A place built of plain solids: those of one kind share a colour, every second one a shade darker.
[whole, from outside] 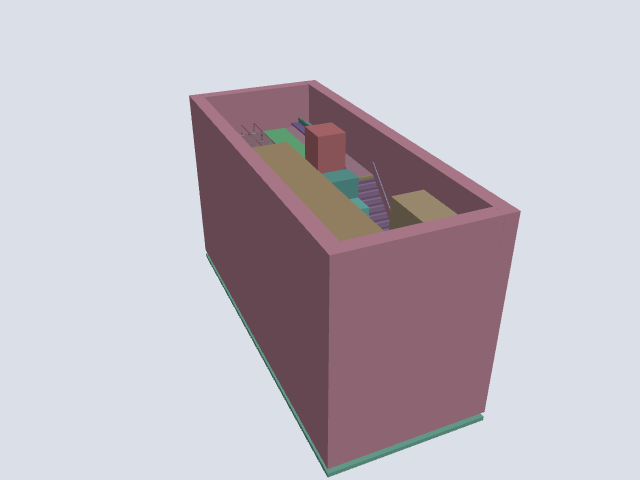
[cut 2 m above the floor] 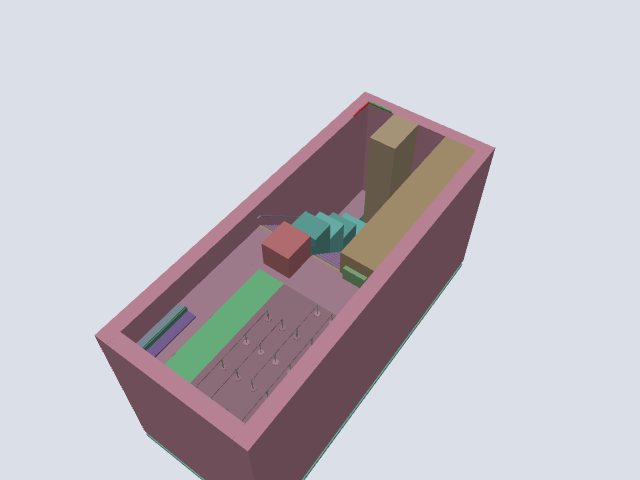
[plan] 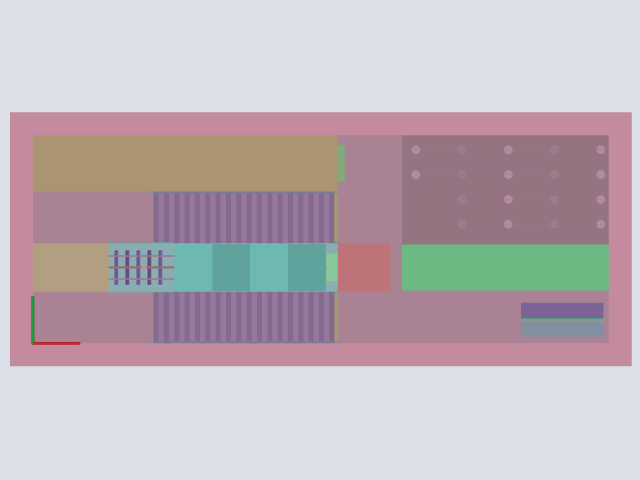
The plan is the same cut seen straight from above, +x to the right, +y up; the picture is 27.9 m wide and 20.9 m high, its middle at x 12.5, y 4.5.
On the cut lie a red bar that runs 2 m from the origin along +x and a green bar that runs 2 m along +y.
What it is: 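A station hall on a slope, the upper terminus of a funicular, closed to the public; the track lies in a pit down its middle, with a stepped car of 4 compartments at the buffer, 3 cm off the quays; on either side one straight stair of 36 risers at 42 degrees, rising 7.38 m, is the quay; toward the pit both stairs have an open edge along the car's stand and a guard beyond it; the concourse lies at the upper end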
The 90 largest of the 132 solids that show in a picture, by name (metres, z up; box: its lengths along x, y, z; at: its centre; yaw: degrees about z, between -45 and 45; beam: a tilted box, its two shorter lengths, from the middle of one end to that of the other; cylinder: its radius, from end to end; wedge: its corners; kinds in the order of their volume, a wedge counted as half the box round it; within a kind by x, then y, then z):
{
 "floor_1": {"box": [13.28, 2.25, 3.58], "at": [6.64, 1.12, 0.79]},
 "floor_2": {"box": [13.28, 2.25, 3.58], "at": [6.64, 5.49, 0.79]},
 "floor_3": {"box": [2.8, 9.06, 10.96], "at": [14.68, 4.53, 4.48]},
 "floor_4": {"box": [9.0, 2.31, 10.96], "at": [20.57, 1.15, 4.48]},
 "floor_5": {"box": [9.0, 4.76, 10.96], "at": [20.57, 6.68, 4.48]},
 "wall_1": {"box": [1.0, 9.06, 14.5], "at": [-0.5, 4.53, 6.25]},
 "wall_2": {"box": [27.08, 1.0, 14.5], "at": [12.54, -0.5, 6.25]},
 "wall_3": {"box": [27.08, 1.0, 14.5], "at": [12.54, 9.56, 6.25]},
 "wall_4": {"box": [1.0, 9.06, 14.5], "at": [25.57, 4.53, 6.25]},
 "wall_wing_1": {"box": [13.28, 2.45, 14.5], "at": [6.64, 7.84, 6.25]},
 "floor_zwa_1": {"box": [9.0, 2.0, 10.96], "at": [20.57, 3.31, 4.48]},
 "step_1": {"box": [0.32, 2.25, 0.87], "at": [6.08, 1.12, 2.96]},
 "step_2": {"box": [0.32, 2.25, 1.07], "at": [6.31, 1.12, 3.07]},
 "step_3": {"box": [0.32, 2.25, 1.07], "at": [6.31, 5.49, 3.07]},
 "step_4": {"box": [0.32, 2.25, 1.28], "at": [6.53, 1.12, 3.17]},
 "step_5": {"box": [0.32, 2.25, 1.28], "at": [6.53, 5.49, 3.17]},
 "step_6": {"box": [0.32, 2.25, 1.48], "at": [6.76, 1.12, 3.27]},
 "step_7": {"box": [0.32, 2.25, 1.48], "at": [6.76, 5.49, 3.27]},
 "step_8": {"box": [0.32, 2.25, 1.69], "at": [6.98, 1.12, 3.37]},
 "step_9": {"box": [0.32, 2.25, 1.69], "at": [6.98, 5.49, 3.37]},
 "step_10": {"box": [0.32, 2.25, 1.89], "at": [7.21, 1.12, 3.48]},
 "step_11": {"box": [0.32, 2.25, 1.89], "at": [7.21, 5.49, 3.48]},
 "step_12": {"box": [0.32, 2.25, 2.1], "at": [7.43, 1.12, 3.58]},
 "step_13": {"box": [0.32, 2.25, 2.1], "at": [7.43, 5.49, 3.58]},
 "step_14": {"box": [0.32, 2.25, 2.3], "at": [7.66, 1.12, 3.68]},
 "step_15": {"box": [0.32, 2.25, 2.3], "at": [7.66, 5.49, 3.68]},
 "step_16": {"box": [0.32, 2.25, 2.51], "at": [7.88, 1.12, 3.78]},
 "step_17": {"box": [0.32, 2.25, 2.51], "at": [7.88, 5.49, 3.78]},
 "step_18": {"box": [0.32, 2.25, 2.71], "at": [8.11, 1.12, 3.89]},
 "step_19": {"box": [0.32, 2.25, 2.71], "at": [8.11, 5.49, 3.89]},
 "step_20": {"box": [0.32, 2.25, 2.92], "at": [8.33, 1.12, 3.99]},
 "step_21": {"box": [0.32, 2.25, 2.92], "at": [8.33, 5.49, 3.99]},
 "step_22": {"box": [0.32, 2.25, 3.12], "at": [8.56, 1.12, 4.09]},
 "step_23": {"box": [0.32, 2.25, 3.12], "at": [8.56, 5.49, 4.09]},
 "step_24": {"box": [0.32, 2.25, 3.33], "at": [8.78, 1.12, 4.19]},
 "step_25": {"box": [0.32, 2.25, 3.33], "at": [8.78, 5.49, 4.19]},
 "step_26": {"box": [0.32, 2.25, 3.53], "at": [9.01, 1.12, 4.3]},
 "step_27": {"box": [0.32, 2.25, 3.53], "at": [9.01, 5.49, 4.3]},
 "step_28": {"box": [0.32, 2.25, 3.74], "at": [9.23, 1.12, 4.4]},
 "step_29": {"box": [0.32, 2.25, 3.74], "at": [9.23, 5.49, 4.4]},
 "step_30": {"box": [0.32, 2.25, 3.94], "at": [9.46, 1.12, 4.5]},
 "step_31": {"box": [0.32, 2.25, 3.94], "at": [9.46, 5.49, 4.5]},
 "step_32": {"box": [0.32, 2.25, 4.15], "at": [9.68, 1.12, 4.6]},
 "step_33": {"box": [0.32, 2.25, 4.15], "at": [9.68, 5.49, 4.6]},
 "step_34": {"box": [0.32, 2.25, 4.35], "at": [9.91, 1.12, 4.71]},
 "step_35": {"box": [0.32, 2.25, 4.35], "at": [9.91, 5.49, 4.71]},
 "step_36": {"box": [0.32, 2.25, 4.56], "at": [10.13, 1.12, 4.81]},
 "step_37": {"box": [0.32, 2.25, 4.56], "at": [10.13, 5.49, 4.81]},
 "step_38": {"box": [0.32, 2.25, 4.76], "at": [10.36, 1.12, 4.91]},
 "step_39": {"box": [0.32, 2.25, 4.76], "at": [10.36, 5.49, 4.91]},
 "step_40": {"box": [0.32, 2.25, 4.97], "at": [10.58, 1.12, 5.01]},
 "step_41": {"box": [0.32, 2.25, 4.97], "at": [10.58, 5.49, 5.01]},
 "step_42": {"box": [0.32, 2.25, 5.17], "at": [10.81, 1.12, 5.12]},
 "step_43": {"box": [0.32, 2.25, 5.17], "at": [10.81, 5.49, 5.12]},
 "step_44": {"box": [0.32, 2.25, 5.38], "at": [11.03, 1.12, 5.22]},
 "step_45": {"box": [0.32, 2.25, 5.38], "at": [11.03, 5.49, 5.22]},
 "step_46": {"box": [0.32, 2.25, 5.58], "at": [11.26, 1.12, 5.32]},
 "step_47": {"box": [0.32, 2.25, 5.58], "at": [11.26, 5.49, 5.32]},
 "step_48": {"box": [0.32, 2.25, 5.79], "at": [11.48, 1.12, 5.42]},
 "step_49": {"box": [0.32, 2.25, 5.79], "at": [11.48, 5.49, 5.42]},
 "step_50": {"box": [0.32, 2.25, 5.99], "at": [11.71, 1.12, 5.53]},
 "step_51": {"box": [0.32, 2.25, 5.99], "at": [11.71, 5.49, 5.53]},
 "step_52": {"box": [0.32, 2.25, 6.2], "at": [11.93, 1.12, 5.63]},
 "step_53": {"box": [0.32, 2.25, 6.2], "at": [11.93, 5.49, 5.63]},
 "step_54": {"box": [0.32, 2.25, 6.4], "at": [12.16, 1.12, 5.73]},
 "step_55": {"box": [0.32, 2.25, 6.4], "at": [12.16, 5.49, 5.73]},
 "step_56": {"box": [0.32, 2.25, 6.61], "at": [12.38, 1.12, 5.83]},
 "step_57": {"box": [0.32, 2.25, 6.61], "at": [12.38, 5.49, 5.83]},
 "step_58": {"box": [0.32, 2.25, 6.81], "at": [12.61, 1.12, 5.94]},
 "step_59": {"box": [0.32, 2.25, 6.81], "at": [12.61, 5.49, 5.94]},
 "step_60": {"box": [0.32, 2.25, 7.02], "at": [12.83, 1.12, 6.04]},
 "step_61": {"box": [0.32, 2.25, 7.02], "at": [12.83, 5.49, 6.04]},
 "step_62": {"box": [0.32, 2.25, 7.22], "at": [13.06, 1.12, 6.14]},
 "step_63": {"box": [0.32, 2.25, 7.22], "at": [13.06, 5.49, 6.14]},
 "wall_block_1": {"box": [3.3, 2.11, 14.5], "at": [1.65, 3.31, 6.25]},
 "bed_track_1": {"wedge": [[3.3, 2.25, -0.5], [3.3, 2.25, 0.0], [3.3, 4.36, -0.5], [3.3, 4.36, 0.0], [13.28, 2.25, -0.5], [13.28, 2.25, 9.09], [13.28, 4.36, -0.5], [13.28, 4.36, 9.09]]},
 "floor_base_1": {"box": [27.08, 11.06, 0.3], "at": [12.54, 4.53, -1.57]},
 "car_1": {"box": [1.65, 2.05, 3.94], "at": [6.98, 3.31, 4.54]},
 "car_2": {"box": [1.65, 2.05, 3.94], "at": [8.63, 3.31, 6.04]},
 "car_3": {"box": [1.65, 2.05, 3.94], "at": [10.28, 3.31, 7.55]},
 "car_4": {"box": [1.65, 2.05, 3.94], "at": [11.93, 3.31, 9.05]},
 "wall_winding_1": {"box": [2.3, 2.11, 3.55], "at": [14.43, 3.31, 11.72]},
 "rail_track_1": {"wedge": [[3.3, 2.77, -0.05], [3.3, 2.77, 0.14], [3.3, 2.84, -0.05], [3.3, 2.84, 0.14], [13.28, 2.77, 9.04], [13.28, 2.77, 9.23], [13.28, 2.84, 9.04], [13.28, 2.84, 9.23]]},
 "rail_track_2": {"wedge": [[3.3, 3.77, -0.05], [3.3, 3.77, 0.14], [3.3, 3.84, -0.05], [3.3, 3.84, 0.14], [13.28, 3.77, 9.04], [13.28, 3.77, 9.23], [13.28, 3.84, 9.04], [13.28, 3.84, 9.23]]},
 "rail_wall_1": {"wedge": [[5.25, 0.0, 3.64], [5.25, 0.0, 3.72], [5.25, 0.09, 3.64], [5.25, 0.09, 3.72], [13.12, 0.0, 10.82], [13.12, 0.0, 10.9], [13.12, 0.09, 10.82], [13.12, 0.09, 10.9]]},
 "rail_wall_2": {"wedge": [[5.25, 6.52, 3.64], [5.25, 6.52, 3.72], [5.25, 6.61, 3.64], [5.25, 6.61, 3.72], [13.12, 6.52, 10.82], [13.12, 6.52, 10.9], [13.12, 6.61, 10.82], [13.12, 6.61, 10.9]]},
 "floor_hda_1": {"box": [0.15, 2.25, 7.43], "at": [13.2, 1.12, 6.24]},
 "floor_hda_2": {"box": [0.15, 2.25, 7.43], "at": [13.2, 5.49, 6.24]},
 "bed_duct_1": {"wedge": [[3.3, 3.25, -0.4], [3.3, 3.25, 0.06], [3.3, 3.35, -0.4], [3.3, 3.35, 0.06], [13.28, 3.25, -0.4], [13.28, 3.25, 9.15], [13.28, 3.35, -0.4], [13.28, 3.35, 9.15]]},
 "buffer_1": {"box": [0.5, 1.2, 1.06], "at": [13.03, 3.31, 9.11]}
}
